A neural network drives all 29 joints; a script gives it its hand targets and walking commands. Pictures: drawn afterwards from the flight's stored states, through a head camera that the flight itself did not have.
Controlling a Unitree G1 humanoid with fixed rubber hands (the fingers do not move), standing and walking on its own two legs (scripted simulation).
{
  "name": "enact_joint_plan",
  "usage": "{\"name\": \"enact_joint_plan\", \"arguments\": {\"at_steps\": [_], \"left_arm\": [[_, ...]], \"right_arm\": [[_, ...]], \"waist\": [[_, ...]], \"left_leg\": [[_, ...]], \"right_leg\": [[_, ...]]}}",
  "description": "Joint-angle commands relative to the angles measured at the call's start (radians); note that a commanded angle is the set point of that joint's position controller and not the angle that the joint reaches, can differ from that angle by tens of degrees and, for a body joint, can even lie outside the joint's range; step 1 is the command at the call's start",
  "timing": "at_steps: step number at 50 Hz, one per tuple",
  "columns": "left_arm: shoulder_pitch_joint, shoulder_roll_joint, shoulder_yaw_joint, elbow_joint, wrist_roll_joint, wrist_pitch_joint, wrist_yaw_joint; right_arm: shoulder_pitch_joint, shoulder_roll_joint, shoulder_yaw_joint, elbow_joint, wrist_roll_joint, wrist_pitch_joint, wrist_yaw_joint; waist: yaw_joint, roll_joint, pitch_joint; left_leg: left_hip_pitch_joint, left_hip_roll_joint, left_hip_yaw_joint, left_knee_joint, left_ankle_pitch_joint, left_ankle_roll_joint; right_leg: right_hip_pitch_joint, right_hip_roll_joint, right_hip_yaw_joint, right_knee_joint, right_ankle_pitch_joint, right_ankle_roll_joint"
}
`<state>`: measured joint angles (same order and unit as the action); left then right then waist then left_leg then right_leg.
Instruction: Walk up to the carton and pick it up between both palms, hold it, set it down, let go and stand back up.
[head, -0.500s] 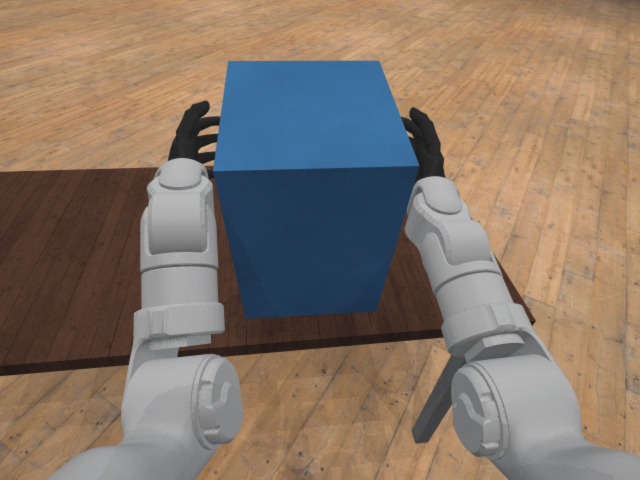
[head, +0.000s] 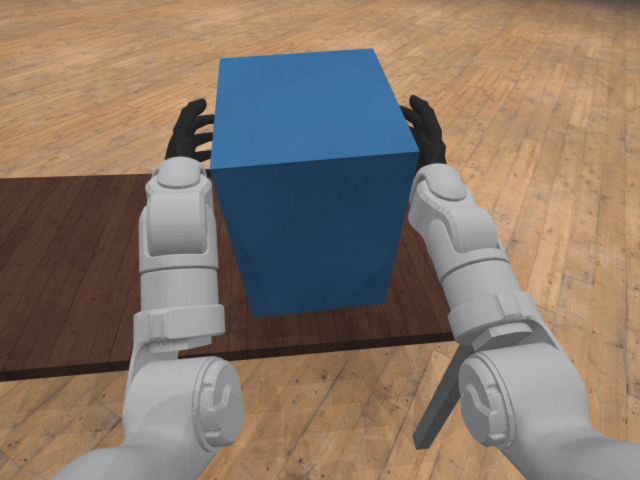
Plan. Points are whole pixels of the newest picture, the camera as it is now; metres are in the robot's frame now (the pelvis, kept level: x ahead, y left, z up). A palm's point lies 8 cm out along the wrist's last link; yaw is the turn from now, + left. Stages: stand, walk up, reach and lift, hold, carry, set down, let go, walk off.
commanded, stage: hold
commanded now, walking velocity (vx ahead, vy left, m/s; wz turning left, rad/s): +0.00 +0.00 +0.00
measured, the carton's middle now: (309, 191) +0.41 +0.00 +0.19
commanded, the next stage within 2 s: none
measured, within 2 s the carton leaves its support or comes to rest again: neither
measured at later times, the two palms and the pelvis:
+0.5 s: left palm (173, 152) +0.37 +0.14 +0.27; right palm (430, 146) +0.37 -0.13 +0.27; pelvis +0.00 -0.01 +0.00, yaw +1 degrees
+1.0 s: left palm (176, 156) +0.38 +0.14 +0.26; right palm (429, 145) +0.38 -0.13 +0.27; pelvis +0.01 -0.01 +0.00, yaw +1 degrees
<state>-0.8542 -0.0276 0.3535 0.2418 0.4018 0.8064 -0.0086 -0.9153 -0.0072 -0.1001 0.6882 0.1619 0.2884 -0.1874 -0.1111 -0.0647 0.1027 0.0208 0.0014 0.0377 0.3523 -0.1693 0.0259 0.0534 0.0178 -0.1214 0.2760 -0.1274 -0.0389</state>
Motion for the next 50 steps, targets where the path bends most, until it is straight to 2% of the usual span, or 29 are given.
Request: {"name": "enact_joint_plan", "arguments": {"at_steps": [1,4,9,12,15,23,29,33,39,42,43,44,50], "left_arm": [[-0.636,-0.506,-0.416,-0.1,-0.159,-0.05,-0.127],[-0.649,-0.5,-0.414,-0.091,-0.157,-0.041,-0.132],[-0.686,-0.48,-0.384,-0.078,-0.146,-0.027,-0.149],[-0.702,-0.483,-0.385,-0.086,-0.157,-0.024,-0.151],[-0.704,-0.473,-0.374,-0.069,-0.153,-0.018,-0.156],[-0.738,-0.452,-0.333,-0.019,-0.142,-0.003,-0.178],[-0.721,-0.459,-0.332,-0.017,-0.152,0.002,-0.183],[-0.716,-0.457,-0.351,-0.061,-0.152,0.006,-0.188],[-0.685,-0.463,-0.38,-0.117,-0.161,0.024,-0.198],[-0.691,-0.466,-0.392,-0.135,-0.175,0.027,-0.194],[-0.702,-0.477,-0.41,-0.172,-0.189,0.022,-0.191],[-0.694,-0.471,-0.404,-0.15,-0.181,0.026,-0.191],[-0.682,-0.481,-0.439,-0.233,-0.197,0.034,-0.188]], "right_arm": [[-0.735,0.501,0.31,-0.258,0.076,-0.018,0.08],[-0.726,0.507,0.305,-0.238,0.08,0.005,0.074],[-0.741,0.528,0.292,-0.22,0.076,0.031,0.07],[-0.783,0.546,0.314,-0.255,0.093,0.034,0.066],[-0.797,0.551,0.313,-0.261,0.103,0.048,0.058],[-0.8,0.542,0.273,-0.204,0.084,0.089,0.053],[-0.826,0.543,0.294,-0.25,0.117,0.097,0.042],[-0.781,0.539,0.304,-0.242,0.134,0.115,0.029],[-0.756,0.526,0.348,-0.303,0.18,0.135,0.015],[-0.763,0.531,0.36,-0.327,0.19,0.143,0.011],[-0.757,0.539,0.367,-0.344,0.199,0.142,0.012],[-0.757,0.531,0.368,-0.34,0.198,0.147,0.012],[-0.732,0.539,0.407,-0.406,0.228,0.161,0.004]], "waist": [[-0.011,0.093,-0.508],[-0.02,0.092,-0.459],[-0.008,0.083,-0.428],[0.009,0.085,-0.458],[0.006,0.077,-0.454],[0.004,0.068,-0.393],[0.005,0.081,-0.448],[-0.012,0.088,-0.443],[-0.016,0.113,-0.445],[-0.017,0.107,-0.455],[-0.018,0.111,-0.479],[-0.016,0.109,-0.459],[-0.015,0.114,-0.514]], "left_leg": [[0.068,-0.012,-0.022,-0.033,0.265,-0.038],[0.04,-0.015,-0.023,-0.048,0.22,-0.033],[-0.032,-0.021,-0.012,-0.084,0.091,-0.014],[-0.043,-0.024,-0.009,-0.075,0.12,-0.01],[-0.051,-0.028,-0.008,-0.075,0.099,-0.004],[-0.125,-0.025,-0.004,-0.122,-0.05,0.01],[-0.1,-0.027,-0.008,-0.097,0.037,0.003],[-0.065,-0.03,-0.007,-0.083,0.098,-0.016],[-0.038,-0.027,-0.016,-0.064,0.181,-0.037],[-0.028,-0.029,-0.019,-0.054,0.203,-0.041],[-0.021,-0.028,-0.019,-0.05,0.218,-0.044],[-0.023,-0.027,-0.019,-0.054,0.208,-0.043],[0.016,-0.03,-0.021,-0.034,0.286,-0.053]], "right_leg": [[0.129,0.036,0.025,-0.003,0.178,0.078],[0.126,0.03,0.03,-0.009,0.159,0.081],[0.141,0.017,0.039,-0.01,0.087,0.089],[0.16,0.017,0.042,-0.003,0.119,0.092],[0.165,0.015,0.046,-0.006,0.11,0.093],[0.143,0.007,0.054,-0.018,-0.016,0.091],[0.182,0.016,0.053,-0.001,0.074,0.094],[0.175,0.021,0.05,0.002,0.124,0.095],[0.187,0.03,0.046,0.011,0.182,0.091],[0.17,0.032,0.043,0.014,0.194,0.091],[0.171,0.033,0.045,0.019,0.203,0.09],[0.159,0.033,0.045,0.014,0.194,0.09],[0.18,0.042,0.046,0.026,0.264,0.092]]}}
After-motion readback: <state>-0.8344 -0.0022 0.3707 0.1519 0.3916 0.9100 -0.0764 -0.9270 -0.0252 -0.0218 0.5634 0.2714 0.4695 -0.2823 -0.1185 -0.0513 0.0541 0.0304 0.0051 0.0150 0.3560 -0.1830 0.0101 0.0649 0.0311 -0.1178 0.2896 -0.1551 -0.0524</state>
